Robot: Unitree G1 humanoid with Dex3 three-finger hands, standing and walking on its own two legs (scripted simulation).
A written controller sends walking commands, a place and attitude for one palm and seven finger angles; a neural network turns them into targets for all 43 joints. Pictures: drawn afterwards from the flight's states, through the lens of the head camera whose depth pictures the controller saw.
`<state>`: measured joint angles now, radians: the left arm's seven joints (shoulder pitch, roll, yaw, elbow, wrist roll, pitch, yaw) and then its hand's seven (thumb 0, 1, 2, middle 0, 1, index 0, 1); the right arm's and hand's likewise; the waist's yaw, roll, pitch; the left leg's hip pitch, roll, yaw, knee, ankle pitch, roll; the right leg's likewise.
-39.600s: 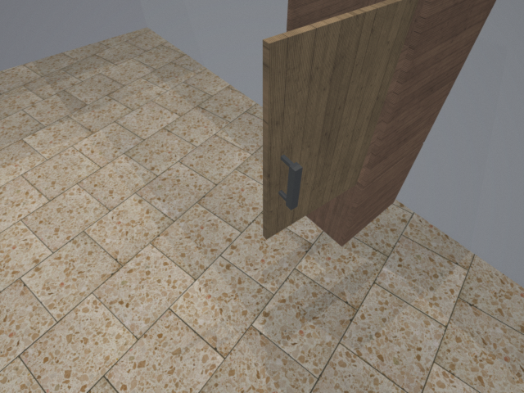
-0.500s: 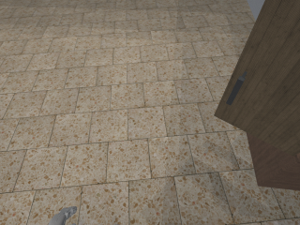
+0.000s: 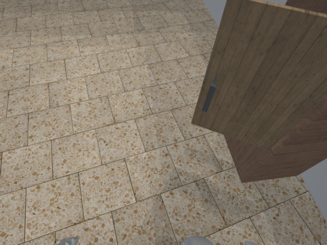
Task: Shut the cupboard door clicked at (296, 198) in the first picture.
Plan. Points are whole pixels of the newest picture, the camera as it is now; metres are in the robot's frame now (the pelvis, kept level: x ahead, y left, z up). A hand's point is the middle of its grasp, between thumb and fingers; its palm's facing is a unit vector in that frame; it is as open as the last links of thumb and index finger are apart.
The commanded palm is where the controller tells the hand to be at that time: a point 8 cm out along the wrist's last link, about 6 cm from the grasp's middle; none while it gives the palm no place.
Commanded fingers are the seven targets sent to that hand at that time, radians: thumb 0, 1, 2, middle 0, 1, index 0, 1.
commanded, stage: turn to face it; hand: left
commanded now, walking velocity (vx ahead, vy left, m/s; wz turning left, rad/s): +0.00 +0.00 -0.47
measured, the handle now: (210, 94) +0.65 -0.14 -0.09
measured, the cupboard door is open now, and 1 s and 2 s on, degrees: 60 60 60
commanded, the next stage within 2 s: take the last steps up to it in 0.44 s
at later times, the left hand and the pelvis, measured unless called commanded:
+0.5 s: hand (113, 240) +0.15 +0.14 -0.17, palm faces -0.18 -0.96 -0.20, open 7.4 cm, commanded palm none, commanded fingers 0.00 0.90 0.90 -0.20 -0.30 -0.20 -0.30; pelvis +0.03 -0.03 -0.01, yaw -12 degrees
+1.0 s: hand (138, 224) +0.19 +0.08 -0.16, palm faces -0.28 -0.93 -0.22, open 7.3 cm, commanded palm none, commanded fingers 0.00 0.90 0.90 -0.20 -0.30 -0.20 -0.30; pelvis +0.08 -0.09 +0.00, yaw -17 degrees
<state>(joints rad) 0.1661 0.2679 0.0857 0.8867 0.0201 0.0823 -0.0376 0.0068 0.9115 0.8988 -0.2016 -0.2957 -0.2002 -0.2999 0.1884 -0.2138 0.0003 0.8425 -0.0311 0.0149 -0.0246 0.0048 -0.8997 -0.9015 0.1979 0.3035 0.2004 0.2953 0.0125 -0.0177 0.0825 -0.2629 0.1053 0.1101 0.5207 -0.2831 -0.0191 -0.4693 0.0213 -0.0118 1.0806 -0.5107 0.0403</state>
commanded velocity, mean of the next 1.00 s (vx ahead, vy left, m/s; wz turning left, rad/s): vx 0.10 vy -0.04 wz -0.21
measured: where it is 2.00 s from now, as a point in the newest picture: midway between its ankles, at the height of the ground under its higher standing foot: outside the picture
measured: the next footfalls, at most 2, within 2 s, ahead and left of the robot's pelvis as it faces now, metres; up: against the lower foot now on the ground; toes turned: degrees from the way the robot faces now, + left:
right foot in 0.16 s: +0.03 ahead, -0.15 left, +0.00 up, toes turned -9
left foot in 0.52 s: +0.11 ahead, +0.08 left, +0.00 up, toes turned -9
